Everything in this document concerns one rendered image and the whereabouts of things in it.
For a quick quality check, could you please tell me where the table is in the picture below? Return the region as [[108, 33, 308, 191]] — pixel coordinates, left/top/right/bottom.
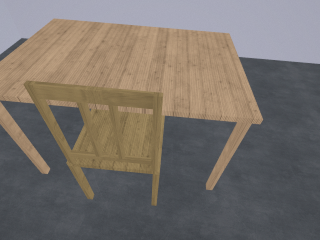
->
[[0, 18, 263, 190]]

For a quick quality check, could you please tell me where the chair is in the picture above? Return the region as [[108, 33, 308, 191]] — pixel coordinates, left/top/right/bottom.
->
[[23, 80, 165, 206]]

